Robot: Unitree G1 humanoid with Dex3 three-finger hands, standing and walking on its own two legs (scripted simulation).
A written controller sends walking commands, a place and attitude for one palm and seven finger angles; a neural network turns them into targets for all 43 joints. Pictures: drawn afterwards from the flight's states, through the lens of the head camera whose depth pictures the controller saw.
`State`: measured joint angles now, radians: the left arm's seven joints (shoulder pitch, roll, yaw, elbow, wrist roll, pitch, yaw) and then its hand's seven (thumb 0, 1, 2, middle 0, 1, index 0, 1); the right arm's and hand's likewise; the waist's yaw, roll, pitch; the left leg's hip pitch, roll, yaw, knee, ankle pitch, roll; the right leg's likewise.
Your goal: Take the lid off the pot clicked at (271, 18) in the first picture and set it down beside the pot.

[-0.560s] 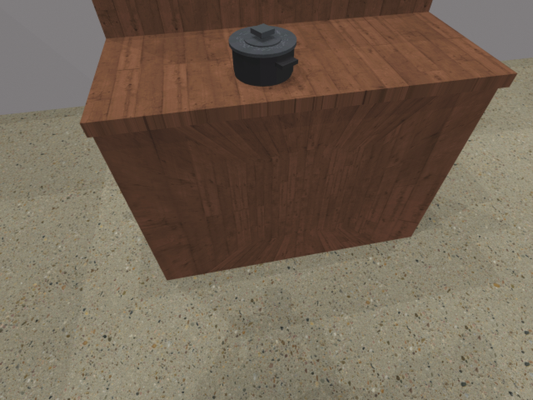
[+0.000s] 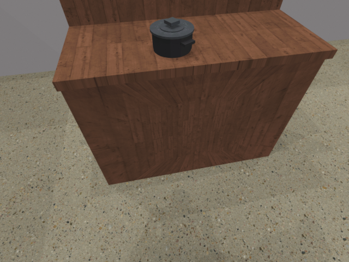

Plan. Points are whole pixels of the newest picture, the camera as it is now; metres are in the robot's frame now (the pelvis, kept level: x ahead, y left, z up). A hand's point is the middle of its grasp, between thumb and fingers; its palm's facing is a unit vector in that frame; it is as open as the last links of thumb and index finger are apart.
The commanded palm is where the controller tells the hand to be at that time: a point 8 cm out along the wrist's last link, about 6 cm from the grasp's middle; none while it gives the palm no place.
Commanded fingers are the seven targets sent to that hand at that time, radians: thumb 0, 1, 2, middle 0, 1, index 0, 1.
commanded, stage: look at it before walking up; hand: left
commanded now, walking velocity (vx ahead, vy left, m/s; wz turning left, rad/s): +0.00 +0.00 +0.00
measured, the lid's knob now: (171, 21) +0.89 +0.07 +0.15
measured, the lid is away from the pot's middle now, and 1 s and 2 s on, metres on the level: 0.00 0.00 0.00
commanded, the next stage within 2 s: walk to a spot facing it in 0.08 s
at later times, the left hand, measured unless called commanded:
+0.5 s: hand out of the picture +0.02 +0.18 -0.18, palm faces -0.05 -0.97 -0.24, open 7.4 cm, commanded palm none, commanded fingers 0.00 0.90 0.90 -0.20 -0.30 -0.20 -0.30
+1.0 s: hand out of the picture +0.13 +0.20 -0.17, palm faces -0.29 -0.92 -0.27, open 7.4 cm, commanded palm none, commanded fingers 0.00 0.90 0.90 -0.20 -0.30 -0.20 -0.30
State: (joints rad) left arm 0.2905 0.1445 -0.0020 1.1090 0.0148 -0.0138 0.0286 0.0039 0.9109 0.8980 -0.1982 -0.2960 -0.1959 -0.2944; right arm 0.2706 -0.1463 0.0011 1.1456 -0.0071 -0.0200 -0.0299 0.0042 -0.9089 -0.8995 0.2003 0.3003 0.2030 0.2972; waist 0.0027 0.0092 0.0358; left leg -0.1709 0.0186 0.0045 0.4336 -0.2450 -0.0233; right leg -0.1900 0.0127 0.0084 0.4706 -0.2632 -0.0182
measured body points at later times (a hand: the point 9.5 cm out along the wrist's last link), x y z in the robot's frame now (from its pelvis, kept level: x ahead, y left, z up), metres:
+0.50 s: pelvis -0.01 -0.01 -0.02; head +0.03 -0.04 +0.43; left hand +0.02 +0.23 -0.16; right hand -0.01 -0.25 -0.18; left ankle -0.01 +0.14 -0.74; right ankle -0.01 -0.11 -0.74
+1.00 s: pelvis -0.02 +0.01 -0.01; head +0.03 +0.00 +0.44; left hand +0.14 +0.25 -0.15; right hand +0.05 -0.28 -0.12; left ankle +0.02 +0.14 -0.74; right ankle -0.03 -0.10 -0.71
